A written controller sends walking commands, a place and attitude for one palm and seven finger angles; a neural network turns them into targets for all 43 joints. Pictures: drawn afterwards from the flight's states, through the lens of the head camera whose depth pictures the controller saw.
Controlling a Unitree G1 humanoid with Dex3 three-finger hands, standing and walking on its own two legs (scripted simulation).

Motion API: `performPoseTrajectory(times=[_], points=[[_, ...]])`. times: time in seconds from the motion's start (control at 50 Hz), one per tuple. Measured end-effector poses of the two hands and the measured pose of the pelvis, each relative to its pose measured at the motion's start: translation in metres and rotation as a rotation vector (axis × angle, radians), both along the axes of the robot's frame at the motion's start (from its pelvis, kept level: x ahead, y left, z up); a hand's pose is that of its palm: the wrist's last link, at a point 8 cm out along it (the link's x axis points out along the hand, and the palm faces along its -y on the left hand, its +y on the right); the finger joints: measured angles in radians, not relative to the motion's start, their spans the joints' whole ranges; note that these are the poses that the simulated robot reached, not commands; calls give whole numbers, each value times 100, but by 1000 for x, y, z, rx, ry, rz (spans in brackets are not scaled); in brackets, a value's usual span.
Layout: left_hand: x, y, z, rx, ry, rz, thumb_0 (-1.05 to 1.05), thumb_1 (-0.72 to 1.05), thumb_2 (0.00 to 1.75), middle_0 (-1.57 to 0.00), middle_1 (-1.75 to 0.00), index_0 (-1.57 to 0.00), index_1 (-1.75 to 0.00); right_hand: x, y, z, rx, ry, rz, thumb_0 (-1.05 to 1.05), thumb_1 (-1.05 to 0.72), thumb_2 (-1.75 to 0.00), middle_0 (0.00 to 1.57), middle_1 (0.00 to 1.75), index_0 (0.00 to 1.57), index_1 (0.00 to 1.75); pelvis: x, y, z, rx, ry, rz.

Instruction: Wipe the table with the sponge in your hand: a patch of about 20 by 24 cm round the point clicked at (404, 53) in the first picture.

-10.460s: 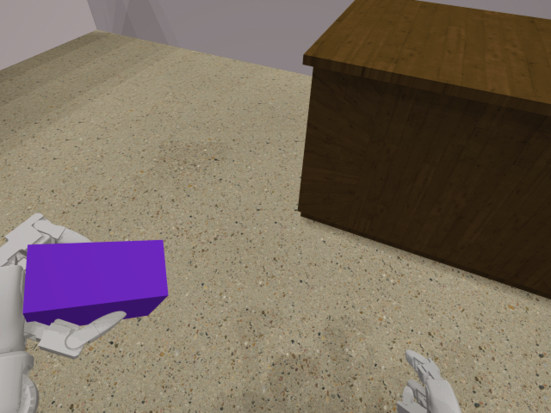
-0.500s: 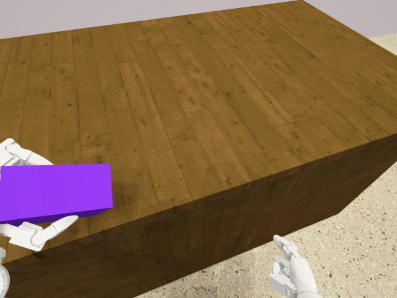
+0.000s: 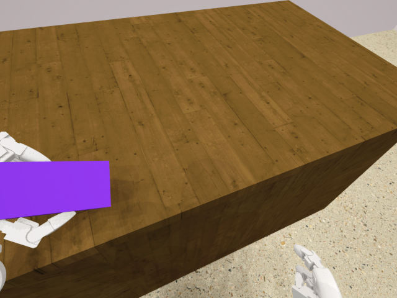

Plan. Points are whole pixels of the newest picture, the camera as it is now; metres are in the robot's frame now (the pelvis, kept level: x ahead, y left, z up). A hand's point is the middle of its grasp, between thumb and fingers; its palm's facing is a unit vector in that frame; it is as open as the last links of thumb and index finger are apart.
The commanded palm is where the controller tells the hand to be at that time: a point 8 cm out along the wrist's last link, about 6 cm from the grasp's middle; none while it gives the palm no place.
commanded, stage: come to a stop and stand still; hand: left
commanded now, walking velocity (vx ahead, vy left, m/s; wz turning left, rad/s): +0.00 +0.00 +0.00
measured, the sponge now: (71, 189) +0.24 +0.21 +0.16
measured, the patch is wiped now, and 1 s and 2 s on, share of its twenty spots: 0.00 0.00 0.00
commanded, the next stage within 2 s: look again from close up in 0.46 s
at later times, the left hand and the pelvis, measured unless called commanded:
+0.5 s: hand (3, 208) +0.21 +0.28 +0.16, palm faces +0.41 -0.83 -0.38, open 10.1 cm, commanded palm +0.14 +0.31 +0.18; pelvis -0.01 +0.03 +0.01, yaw +1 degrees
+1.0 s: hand (26, 215) +0.20 +0.25 +0.16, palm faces +0.38 -0.84 -0.38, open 10.1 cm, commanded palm +0.14 +0.28 +0.18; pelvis -0.01 +0.00 +0.01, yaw +1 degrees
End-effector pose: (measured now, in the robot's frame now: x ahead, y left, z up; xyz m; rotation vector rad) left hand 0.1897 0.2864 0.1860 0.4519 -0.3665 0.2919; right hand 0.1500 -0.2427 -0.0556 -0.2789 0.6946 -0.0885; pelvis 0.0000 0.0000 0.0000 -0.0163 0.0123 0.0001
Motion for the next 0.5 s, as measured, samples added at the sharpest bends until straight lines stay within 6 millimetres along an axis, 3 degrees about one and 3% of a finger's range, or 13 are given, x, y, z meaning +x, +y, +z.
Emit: performPoseTrajectory(times=[0.08, 0.22, 0.36, 0.5], points=[[-8, 10, -23, -41, 90, -6, -2, -50, 101, -71, -134, -75, -135, -4, 11, -3, -26, 47, -1, 2, -90, -90, 20, 30, 20, 30, 0, 11, 1, 2, 0, 17], [-16, 40, -5, 3, 18, 90, -2, -50, 101, -71, -134, -75, -135, 10, 46, -9, 10, 47, 58, 2, -90, -90, 20, 30, 20, 30, -7, 23, 0, -6, -9, 31], [-24, 35, -6, -20, 53, 95, -2, -50, 101, -71, -134, -75, -135, 28, 76, -2, 70, -29, 92, 2, -90, -90, 20, 30, 20, 30, -12, 30, 3, -12, -25, 18], [-25, 32, -13, -38, 105, 113, -2, -50, 101, -71, -134, -75, -135, 33, 77, 2, 70, -43, 98, 2, -90, -90, 20, 30, 20, 30, -14, 26, 6, -10, -32, 20]])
